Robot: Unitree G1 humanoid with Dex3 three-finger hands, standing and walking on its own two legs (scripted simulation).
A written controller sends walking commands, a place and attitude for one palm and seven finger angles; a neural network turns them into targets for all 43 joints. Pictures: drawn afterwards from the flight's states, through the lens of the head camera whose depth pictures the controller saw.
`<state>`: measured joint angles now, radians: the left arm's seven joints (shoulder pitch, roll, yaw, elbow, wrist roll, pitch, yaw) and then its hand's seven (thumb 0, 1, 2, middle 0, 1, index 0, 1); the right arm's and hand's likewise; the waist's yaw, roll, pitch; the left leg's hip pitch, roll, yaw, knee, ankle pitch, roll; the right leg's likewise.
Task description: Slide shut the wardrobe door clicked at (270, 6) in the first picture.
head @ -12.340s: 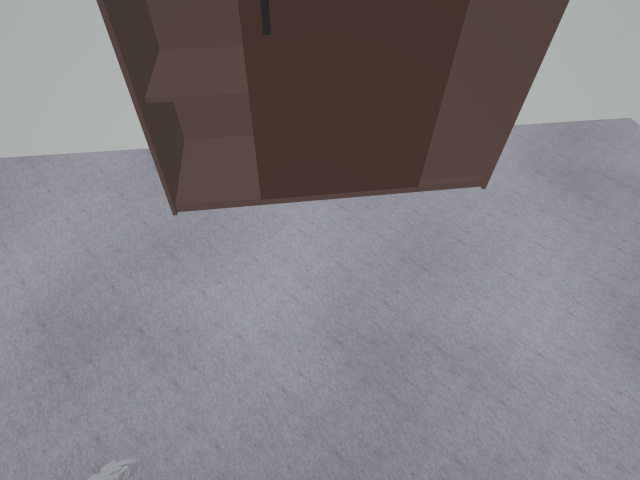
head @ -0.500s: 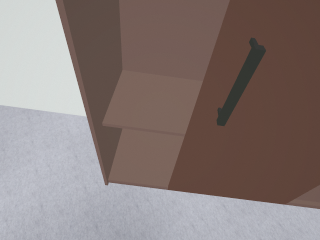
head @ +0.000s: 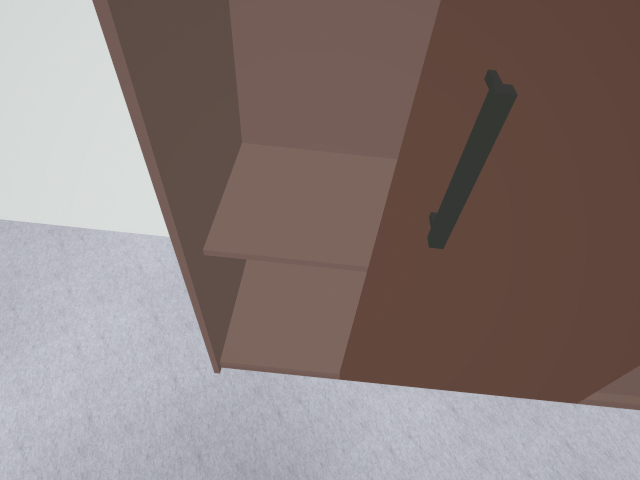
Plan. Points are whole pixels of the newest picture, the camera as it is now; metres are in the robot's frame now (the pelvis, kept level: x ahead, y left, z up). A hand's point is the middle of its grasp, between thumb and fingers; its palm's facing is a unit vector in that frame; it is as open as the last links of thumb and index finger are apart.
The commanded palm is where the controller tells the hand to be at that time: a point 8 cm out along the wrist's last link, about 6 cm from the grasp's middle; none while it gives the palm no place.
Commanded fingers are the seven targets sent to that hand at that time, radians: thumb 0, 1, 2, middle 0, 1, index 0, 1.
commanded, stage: look again from close up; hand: right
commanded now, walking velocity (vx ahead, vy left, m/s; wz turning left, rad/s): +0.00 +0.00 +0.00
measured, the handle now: (460, 170) +0.50 -0.16 +0.15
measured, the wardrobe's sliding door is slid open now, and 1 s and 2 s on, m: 0.38 0.38 0.38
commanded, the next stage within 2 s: raise the hand with hooked fingers in 0.02 s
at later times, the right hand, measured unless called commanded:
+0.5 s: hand (491, 430) +0.19 -0.17 +0.04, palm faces -0.03 +1.00 +0.05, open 8.3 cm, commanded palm +0.12 -0.25 -0.01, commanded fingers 0.00 -0.43 -0.70 0.23 0.60 0.23 0.60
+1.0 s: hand (560, 400) +0.22 -0.25 +0.05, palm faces +0.01 +1.00 -0.05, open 11.3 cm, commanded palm +0.17 -0.31 +0.07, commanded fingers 0.00 0.15 -0.45 0.28 0.98 0.28 0.98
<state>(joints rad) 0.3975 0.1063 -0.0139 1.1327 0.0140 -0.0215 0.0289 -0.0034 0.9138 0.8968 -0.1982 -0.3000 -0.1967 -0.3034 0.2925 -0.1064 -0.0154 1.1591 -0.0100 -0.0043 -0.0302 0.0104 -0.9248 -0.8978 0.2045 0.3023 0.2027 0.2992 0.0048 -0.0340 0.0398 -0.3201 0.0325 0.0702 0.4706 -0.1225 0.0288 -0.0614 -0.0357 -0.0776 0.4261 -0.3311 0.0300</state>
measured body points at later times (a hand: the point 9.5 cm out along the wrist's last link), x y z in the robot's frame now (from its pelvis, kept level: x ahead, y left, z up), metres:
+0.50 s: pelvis -0.01 -0.02 -0.04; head -0.01 -0.03 +0.41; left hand +0.23 +0.24 -0.03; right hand +0.18 -0.22 +0.03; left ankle +0.08 +0.10 -0.74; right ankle -0.06 -0.14 -0.74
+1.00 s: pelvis +0.01 -0.05 -0.04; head +0.02 -0.05 +0.41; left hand +0.16 +0.15 -0.12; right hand +0.22 -0.30 +0.06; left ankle +0.08 +0.10 -0.74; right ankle -0.06 -0.14 -0.74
